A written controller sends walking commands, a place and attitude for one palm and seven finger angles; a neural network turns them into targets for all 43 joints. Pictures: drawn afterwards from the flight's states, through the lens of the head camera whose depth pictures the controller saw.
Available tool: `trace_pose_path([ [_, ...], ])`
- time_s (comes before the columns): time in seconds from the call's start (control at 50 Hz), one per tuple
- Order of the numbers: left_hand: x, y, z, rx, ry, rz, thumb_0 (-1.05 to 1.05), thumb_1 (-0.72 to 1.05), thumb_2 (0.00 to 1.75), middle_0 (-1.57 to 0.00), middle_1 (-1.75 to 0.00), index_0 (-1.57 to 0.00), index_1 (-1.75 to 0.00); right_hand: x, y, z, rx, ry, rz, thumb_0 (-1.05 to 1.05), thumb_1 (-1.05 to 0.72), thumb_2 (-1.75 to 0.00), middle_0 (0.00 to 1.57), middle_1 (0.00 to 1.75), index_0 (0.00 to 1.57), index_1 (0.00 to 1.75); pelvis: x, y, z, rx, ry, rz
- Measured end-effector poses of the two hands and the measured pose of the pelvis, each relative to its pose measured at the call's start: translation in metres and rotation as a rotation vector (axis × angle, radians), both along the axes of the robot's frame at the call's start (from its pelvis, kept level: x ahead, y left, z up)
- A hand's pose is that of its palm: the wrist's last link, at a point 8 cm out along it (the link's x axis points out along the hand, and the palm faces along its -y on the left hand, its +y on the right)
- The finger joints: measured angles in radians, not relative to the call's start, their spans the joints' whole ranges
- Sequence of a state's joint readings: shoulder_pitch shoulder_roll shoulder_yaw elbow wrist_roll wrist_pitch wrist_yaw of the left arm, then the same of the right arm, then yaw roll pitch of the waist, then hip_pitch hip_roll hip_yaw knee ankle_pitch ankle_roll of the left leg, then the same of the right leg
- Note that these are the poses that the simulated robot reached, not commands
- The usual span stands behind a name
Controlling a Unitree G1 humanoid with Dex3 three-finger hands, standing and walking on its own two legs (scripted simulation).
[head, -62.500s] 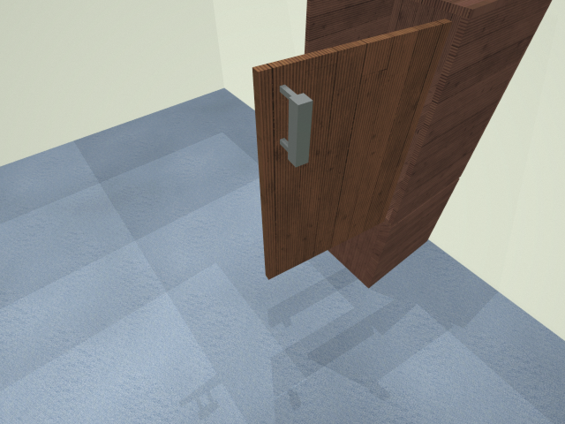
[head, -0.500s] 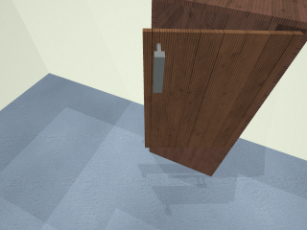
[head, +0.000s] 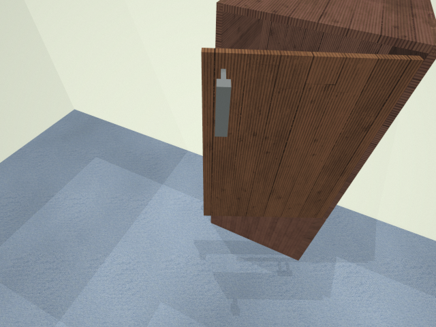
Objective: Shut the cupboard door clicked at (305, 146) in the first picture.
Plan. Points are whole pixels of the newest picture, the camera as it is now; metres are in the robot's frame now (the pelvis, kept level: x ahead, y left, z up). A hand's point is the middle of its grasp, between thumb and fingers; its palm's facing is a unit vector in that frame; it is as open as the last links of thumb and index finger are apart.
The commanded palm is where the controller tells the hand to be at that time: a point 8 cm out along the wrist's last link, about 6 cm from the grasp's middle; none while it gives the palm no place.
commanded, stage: shuffle to correct the standing spot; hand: left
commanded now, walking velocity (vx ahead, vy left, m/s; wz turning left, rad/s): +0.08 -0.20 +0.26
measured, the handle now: (222, 102) +0.50 +0.03 +0.16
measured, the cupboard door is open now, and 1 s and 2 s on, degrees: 24 24 24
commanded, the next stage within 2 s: come to a stop and stand still in 0.92 s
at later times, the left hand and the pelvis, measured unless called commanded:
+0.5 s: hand out of the picture -0.01 +0.12 -0.20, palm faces +0.09 -0.99 -0.10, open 7.4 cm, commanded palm none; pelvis +0.05 -0.03 -0.01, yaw +2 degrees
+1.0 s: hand out of the picture +0.14 +0.04 -0.18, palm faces +0.08 -0.98 -0.19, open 7.4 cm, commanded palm none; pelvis +0.09 -0.15 -0.01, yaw +5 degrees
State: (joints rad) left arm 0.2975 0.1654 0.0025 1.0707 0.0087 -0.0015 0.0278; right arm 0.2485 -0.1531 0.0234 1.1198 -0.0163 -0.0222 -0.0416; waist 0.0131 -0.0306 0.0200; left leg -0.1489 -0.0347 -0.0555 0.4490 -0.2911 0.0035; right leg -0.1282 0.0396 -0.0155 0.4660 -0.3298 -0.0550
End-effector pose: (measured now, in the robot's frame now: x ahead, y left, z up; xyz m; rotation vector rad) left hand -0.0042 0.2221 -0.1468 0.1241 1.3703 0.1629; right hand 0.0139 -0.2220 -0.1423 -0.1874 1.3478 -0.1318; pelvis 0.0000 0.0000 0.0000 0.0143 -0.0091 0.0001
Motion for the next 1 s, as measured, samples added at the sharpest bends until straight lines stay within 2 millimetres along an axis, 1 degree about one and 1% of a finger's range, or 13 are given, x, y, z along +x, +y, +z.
trace_pose_path([
  [0.14,-0.016,-0.014,-0.007,-0.016,0.058,0.036,0.0,0.91,0.9,-0.2,-0.3,-0.2,-0.29,-0.012,-0.006,-0.005,0.004,0.072,0.0,0.01,-0.91,-0.9,0.2,0.29,0.2,0.3,0.009,-0.013,-0.006,-0.002,0.014,0.018],
  [0.24,-0.029,-0.028,-0.013,-0.029,0.112,0.068,0.0,0.91,0.9,-0.2,-0.3,-0.2,-0.29,-0.009,-0.017,-0.008,-0.013,0.105,-0.005,0.01,-0.91,-0.9,0.2,0.29,0.2,0.3,0.019,-0.023,-0.012,-0.017,0.021,0.034],
  [0.32,-0.039,-0.039,-0.019,-0.051,0.143,0.109,0.0,0.91,0.9,-0.2,-0.3,-0.2,-0.29,0.01,-0.024,-0.004,-0.044,0.119,0.019,0.01,-0.91,-0.9,0.2,0.29,0.2,0.3,0.027,-0.027,-0.013,-0.029,0.015,0.068],
  [0.42,-0.042,-0.048,-0.03,-0.096,0.193,0.12,0.0,0.91,0.9,-0.2,-0.3,-0.2,-0.29,0.052,-0.028,-0.002,-0.081,0.023,0.034,0.01,-0.91,-0.9,0.2,0.29,0.2,0.3,0.04,-0.026,-0.019,-0.026,0.008,0.056],
  [0.48,-0.024,-0.048,-0.03,-0.104,0.196,0.08,0.0,0.91,0.9,-0.2,-0.3,-0.2,-0.29,0.065,-0.03,0.005,-0.086,-0.042,0.016,0.01,-0.91,-0.9,0.2,0.29,0.2,0.3,0.046,-0.028,-0.015,-0.023,0.0,0.04],
  [0.56,0.021,-0.044,-0.019,-0.085,0.089,0.077,0.0,0.91,0.9,-0.2,-0.3,-0.2,-0.29,0.066,-0.037,0.017,-0.086,-0.024,0.034,0.0,-0.92,-0.9,0.2,0.29,0.2,0.3,0.051,-0.038,-0.002,-0.041,0.007,0.061],
  [0.64,0.065,-0.046,-0.006,-0.061,-0.026,0.086,0.0,0.91,0.9,-0.2,-0.3,-0.2,-0.29,0.068,-0.052,0.023,-0.073,0.017,0.059,0.01,-0.92,-0.9,0.2,0.29,0.2,0.3,0.055,-0.053,0.006,-0.06,0.02,0.07],
  [0.72,0.099,-0.058,0.001,-0.033,-0.073,0.052,0.0,0.91,0.9,-0.19,-0.3,-0.2,-0.29,0.075,-0.078,0.019,-0.059,0.025,0.042,0.01,-0.91,-0.9,0.2,0.3,0.2,0.3,0.061,-0.074,0.006,-0.066,0.028,0.066],
  [0.8,0.128,-0.079,0.002,0.009,-0.107,0.007,0.0,0.91,0.9,-0.19,-0.3,-0.2,-0.29,0.083,-0.118,0.003,-0.044,0.027,0.01,0.01,-0.91,-0.9,0.2,0.3,0.2,0.3,0.071,-0.105,-0.005,-0.045,0.038,0.064],
  [0.84,0.137,-0.09,-0.002,0.039,-0.127,-0.005,0.0,0.91,0.9,-0.2,-0.3,-0.2,-0.29,0.087,-0.141,-0.01,-0.046,0.036,0.002,0.01,-0.91,-0.9,0.2,0.3,0.2,0.3,0.076,-0.12,-0.016,-0.027,0.042,0.063],
  [0.88,0.139,-0.102,0.0,0.047,-0.122,-0.007,0.0,0.91,0.9,-0.2,-0.3,-0.2,-0.29,0.094,-0.158,-0.013,-0.063,0.05,0.001,0.01,-0.91,-0.9,0.2,0.29,0.2,0.3,0.078,-0.128,-0.016,-0.034,0.038,0.07],
  [0.94,0.137,-0.118,0.003,0.039,-0.108,0.007,0.0,0.91,0.9,-0.2,-0.3,-0.2,-0.29,0.11,-0.175,-0.006,-0.084,0.04,0.011,0.01,-0.91,-0.9,0.2,0.29,0.2,0.3,0.084,-0.137,-0.011,-0.033,0.039,0.076],
  [1.0,0.134,-0.132,-0.003,0.017,-0.096,0.022,0.0,0.91,0.9,-0.2,-0.3,-0.2,-0.29,0.129,-0.182,0.007,-0.1,0.002,0.031,0.01,-0.91,-0.9,0.2,0.29,0.2,0.3,0.09,-0.147,-0.007,-0.032,0.04,0.082],
])
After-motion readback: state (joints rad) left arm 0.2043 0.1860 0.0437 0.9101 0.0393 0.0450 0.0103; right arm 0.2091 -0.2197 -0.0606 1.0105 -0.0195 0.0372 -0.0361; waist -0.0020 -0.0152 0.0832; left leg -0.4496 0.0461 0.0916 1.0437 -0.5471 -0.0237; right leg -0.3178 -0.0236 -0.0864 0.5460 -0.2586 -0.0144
